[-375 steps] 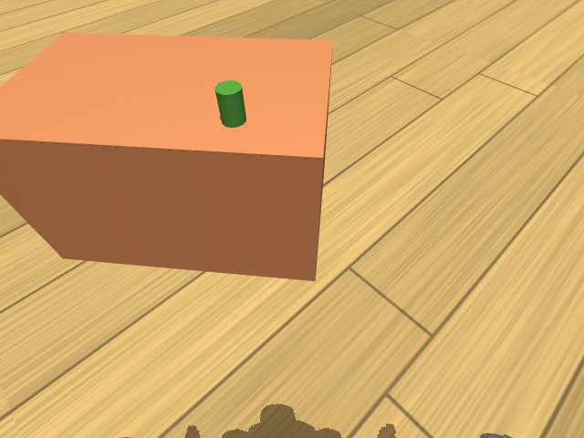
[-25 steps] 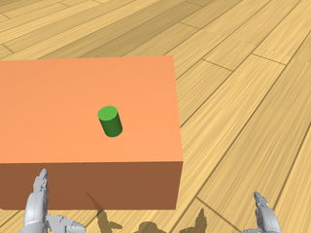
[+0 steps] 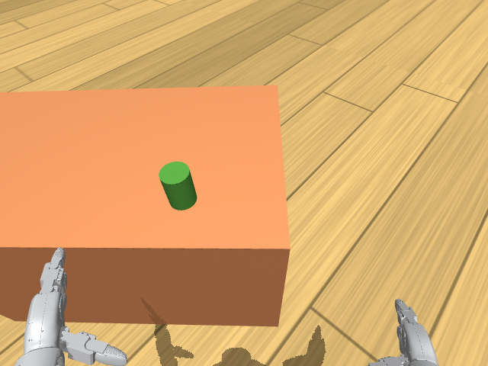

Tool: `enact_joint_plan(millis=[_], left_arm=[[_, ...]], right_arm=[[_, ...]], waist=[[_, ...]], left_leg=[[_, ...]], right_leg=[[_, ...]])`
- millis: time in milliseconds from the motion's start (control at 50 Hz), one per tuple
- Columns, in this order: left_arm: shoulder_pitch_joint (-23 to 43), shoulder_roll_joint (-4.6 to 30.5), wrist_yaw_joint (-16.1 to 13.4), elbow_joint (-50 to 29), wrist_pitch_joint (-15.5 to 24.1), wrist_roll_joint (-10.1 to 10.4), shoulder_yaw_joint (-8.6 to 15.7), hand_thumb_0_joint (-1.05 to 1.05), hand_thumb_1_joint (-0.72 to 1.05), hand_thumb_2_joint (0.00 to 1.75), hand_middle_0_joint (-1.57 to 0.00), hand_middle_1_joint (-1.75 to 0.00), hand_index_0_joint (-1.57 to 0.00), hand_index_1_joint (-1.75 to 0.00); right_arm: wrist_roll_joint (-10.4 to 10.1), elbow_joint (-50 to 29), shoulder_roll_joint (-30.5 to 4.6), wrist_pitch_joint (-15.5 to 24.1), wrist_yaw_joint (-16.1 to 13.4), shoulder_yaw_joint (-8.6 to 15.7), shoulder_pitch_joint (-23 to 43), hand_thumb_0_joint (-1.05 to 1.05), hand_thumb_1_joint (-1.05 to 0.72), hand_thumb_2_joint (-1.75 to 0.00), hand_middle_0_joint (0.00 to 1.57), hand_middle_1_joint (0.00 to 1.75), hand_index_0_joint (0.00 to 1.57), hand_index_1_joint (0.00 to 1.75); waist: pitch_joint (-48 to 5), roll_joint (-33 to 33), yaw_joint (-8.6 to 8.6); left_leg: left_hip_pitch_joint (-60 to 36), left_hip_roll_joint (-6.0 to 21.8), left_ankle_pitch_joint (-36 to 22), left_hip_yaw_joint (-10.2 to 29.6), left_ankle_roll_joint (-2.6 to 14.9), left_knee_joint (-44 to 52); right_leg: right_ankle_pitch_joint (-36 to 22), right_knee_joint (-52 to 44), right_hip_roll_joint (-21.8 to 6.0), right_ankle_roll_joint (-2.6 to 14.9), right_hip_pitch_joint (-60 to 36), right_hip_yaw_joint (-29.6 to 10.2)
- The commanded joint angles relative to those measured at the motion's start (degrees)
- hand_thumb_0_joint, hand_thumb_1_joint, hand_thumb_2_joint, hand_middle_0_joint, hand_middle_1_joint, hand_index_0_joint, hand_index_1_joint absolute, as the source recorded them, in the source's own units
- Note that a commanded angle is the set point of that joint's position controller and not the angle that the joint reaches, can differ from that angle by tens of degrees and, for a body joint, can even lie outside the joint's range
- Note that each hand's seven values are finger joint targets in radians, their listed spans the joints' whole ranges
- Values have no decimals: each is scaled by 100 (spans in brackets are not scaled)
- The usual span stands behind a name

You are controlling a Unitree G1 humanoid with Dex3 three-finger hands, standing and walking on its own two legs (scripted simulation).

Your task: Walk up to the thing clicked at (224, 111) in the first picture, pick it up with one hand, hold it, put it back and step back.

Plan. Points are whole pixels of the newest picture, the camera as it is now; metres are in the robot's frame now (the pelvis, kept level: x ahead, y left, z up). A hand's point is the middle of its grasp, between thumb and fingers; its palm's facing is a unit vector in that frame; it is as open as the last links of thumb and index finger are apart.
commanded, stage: rise first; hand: left
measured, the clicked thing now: (179, 186) +0.50 +0.21 -0.08
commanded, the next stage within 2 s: go down in 0.02 s
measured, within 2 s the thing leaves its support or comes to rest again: neither
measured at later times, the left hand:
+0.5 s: hand (80, 273) +0.23 +0.29 +0.04, palm faces +0.34 -0.91 -0.23, open 17.6 cm
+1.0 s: hand (73, 231) +0.30 +0.33 +0.05, palm faces +0.18 -0.98 -0.02, open 17.7 cm
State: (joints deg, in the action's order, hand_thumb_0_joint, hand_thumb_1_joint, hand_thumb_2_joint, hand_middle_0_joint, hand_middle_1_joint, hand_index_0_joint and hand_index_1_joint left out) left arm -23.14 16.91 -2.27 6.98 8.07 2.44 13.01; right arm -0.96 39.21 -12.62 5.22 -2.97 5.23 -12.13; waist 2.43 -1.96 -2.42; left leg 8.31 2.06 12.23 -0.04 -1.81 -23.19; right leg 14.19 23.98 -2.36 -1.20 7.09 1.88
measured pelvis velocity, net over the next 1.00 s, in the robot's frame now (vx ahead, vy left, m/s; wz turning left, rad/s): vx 0.01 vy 0.02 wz -0.02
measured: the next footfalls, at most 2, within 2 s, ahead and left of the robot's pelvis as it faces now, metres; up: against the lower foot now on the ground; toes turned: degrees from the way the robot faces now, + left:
none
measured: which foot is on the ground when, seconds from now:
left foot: down 0.00-1.00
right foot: down 0.00-1.00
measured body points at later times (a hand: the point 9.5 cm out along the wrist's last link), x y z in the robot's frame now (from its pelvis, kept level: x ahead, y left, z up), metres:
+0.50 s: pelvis +0.00 +0.00 -0.01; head +0.00 +0.01 +0.44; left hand +0.21 +0.34 +0.05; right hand +0.17 -0.25 -0.09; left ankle +0.01 +0.14 -0.74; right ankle -0.01 -0.13 -0.74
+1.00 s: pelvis +0.01 +0.02 -0.01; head +0.03 +0.03 +0.44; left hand +0.29 +0.38 +0.05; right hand +0.16 -0.24 -0.09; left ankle +0.01 +0.14 -0.74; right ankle -0.01 -0.13 -0.74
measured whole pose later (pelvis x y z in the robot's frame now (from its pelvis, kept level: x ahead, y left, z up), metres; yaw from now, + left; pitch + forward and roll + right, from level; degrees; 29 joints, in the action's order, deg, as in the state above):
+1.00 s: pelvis +0.01 +0.02 -0.01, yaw -1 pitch +5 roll -1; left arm 7.2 26.4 25.8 38.5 17.2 16.4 29.9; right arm -1.0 37.2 -13.0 7.5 -3.9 2.5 -12.6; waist -3.4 1.1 0.5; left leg 21.9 2.2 18.1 -0.8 -0.7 -34.9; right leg 17.8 32.2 -2.4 -2.4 19.4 0.7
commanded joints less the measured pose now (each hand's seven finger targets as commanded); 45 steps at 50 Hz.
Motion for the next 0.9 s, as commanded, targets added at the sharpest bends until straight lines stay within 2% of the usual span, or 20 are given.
enact_joint_plan(millis=[0,60,100,120,140,160,180,200,220,240,320,340,380,440,520,580,620,640,740,880], left_arm=[[428,1020,-98,-1240,469,-18,490,0,-58,6,-6,-6,-5,-7],[291,1156,-114,-1333,509,-8,628,0,-58,7,-6,-6,-5,-7],[120,986,-74,-1397,538,0,502,0,-61,0,-6,-7,-9,-4],[358,241,73,-1522,618,161,202,0,-57,8,-5,-3,-2,-7],[90,1375,-83,-1358,589,-5,897,0,-61,0,-6,-6,-8,-3],[351,519,60,-1506,655,153,473,0,-61,0,-8,-6,-8,-6],[289,595,120,-1497,677,111,469,0,-61,0,-7,-7,-8,-7],[425,904,107,-1389,664,150,836,0,-61,0,-7,-7,-8,-7],[483,995,117,-1365,677,129,885,0,-61,0,-7,-8,-8,-7],[575,920,144,-1295,684,73,768,0,-61,0,-7,-7,-8,-6],[1409,1293,207,-1346,832,140,1138,0,-61,0,-7,-7,-8,-7],[1552,1347,259,-1178,875,206,1217,0,-61,0,-7,-7,-7,-7],[1918,1071,445,-764,942,403,1094,0,-61,0,-7,-8,-8,-8],[2590,1501,822,-319,1007,611,1308,0,-61,3,-7,-8,-7,-9],[3024,1934,1480,616,1071,914,1558,0,-61,4,-6,-8,-7,-7],[3599,2450,1931,1160,1133,1195,1921,0,-59,4,-5,-7,-7,-6],[3815,2609,2180,1486,1171,1404,2114,0,-59,5,-4,-8,-6,-6],[3840,2411,2307,1590,1190,1457,1965,0,-56,6,-3,-7,-5,-6],[3989,2567,2751,2123,1256,1515,1961,0,-59,3,-4,-5,-5,-5],[4432,2846,2784,1913,1341,1579,2169,0,-59,4,-4,-6,-5,-5]], right_arm=[[23,-740,-718,335,-84,277,372,0,51,-6,5,5,5,5],[12,-753,-829,347,-85,388,365,0,51,-7,5,5,5,5],[-8,-890,-642,356,-37,202,482,0,52,-4,5,5,5,5],[39,-981,-316,388,57,-108,699,0,56,-5,5,5,5,5],[-6,-739,-1001,364,-64,625,366,0,51,-5,5,5,5,5],[68,-847,-595,374,31,118,551,0,51,-5,5,5,5,5],[37,-928,-533,394,68,121,599,0,51,-5,5,5,5,5],[52,-1056,-915,394,31,393,603,0,51,-5,5,5,5,5],[61,-1151,-1040,391,12,498,411,0,52,-4,5,5,5,5],[59,-989,-743,351,36,305,309,0,52,-5,5,5,5,5],[63,-1070,-799,323,-7,411,375,0,52,-5,5,5,5,5],[67,-955,-899,340,-20,523,342,0,53,-5,5,5,5,5],[31,-1123,-710,439,-9,340,646,0,53,-5,5,5,5,5],[-8,-849,-622,443,-53,160,574,0,53,-5,5,5,5,5],[-49,-835,-991,450,-175,419,540,0,54,-5,5,5,5,5],[-102,-754,-926,413,-187,267,559,0,55,-4,5,5,5,5],[-102,-663,-1096,449,-206,407,457,0,55,-5,5,5,5,5],[-115,-687,-904,457,-184,236,520,0,54,-5,5,5,5,5],[-92,-918,-718,478,-155,-103,716,0,54,-5,5,5,5,5],[-1,-1183,-1268,515,-208,260,395,0,54,-5,5,5,5,5]], waist=[[-506,88,59],[-467,71,5],[-408,33,-52],[-422,160,-8],[-419,0,-36],[-438,123,12],[-453,110,-25],[-626,93,13],[-562,196,99],[-534,131,98],[-633,39,160],[-597,109,199],[-599,231,270],[-723,36,279],[-1175,43,406],[-1237,-220,268],[-1425,-209,277],[-1400,-312,279],[-1696,-393,79],[-2087,-448,241]], left_leg=[[-226,-210,-852,-300,234,275],[-206,-217,-809,-294,232,312],[-145,-228,-800,-302,230,324],[170,-237,-581,-268,209,45],[-163,-215,-765,-295,217,322],[181,-235,-568,-268,196,60],[171,-214,-565,-246,190,31],[146,-232,-568,-258,188,-9],[117,-200,-578,-244,179,-11],[184,-216,-510,-241,195,-43],[198,-252,-501,-229,183,-141],[235,-235,-402,-211,184,-151],[334,-238,-242,-189,204,-229],[453,-233,-156,-147,217,-307],[373,-229,-563,-102,248,-485],[498,-211,-783,-71,201,-522],[554,-195,-940,-50,198,-596],[554,-204,-963,-55,195,-612],[577,-125,-1485,7,138,-667],[331,-29,-1737,27,111,-772]], right_leg=[[-936,-429,165,109,87,210],[-863,-441,166,124,104,228],[-839,-450,161,134,67,242],[-599,-324,172,80,249,192],[-785,-414,172,134,134,259],[-597,-323,172,92,274,193],[-559,-256,184,97,288,211],[-565,-250,179,96,275,184],[-598,-243,207,85,299,204],[-547,-234,186,85,349,182],[-588,-139,133,70,464,141],[-519,-105,135,67,511,144],[-427,-58,111,41,590,128],[-409,14,97,57,670,115],[-873,214,83,64,679,69],[-973,306,123,123,700,95],[-1106,387,144,133,658,85],[-1119,423,142,142,762,79],[-1304,573,196,208,730,114],[-1292,616,262,182,867,110]])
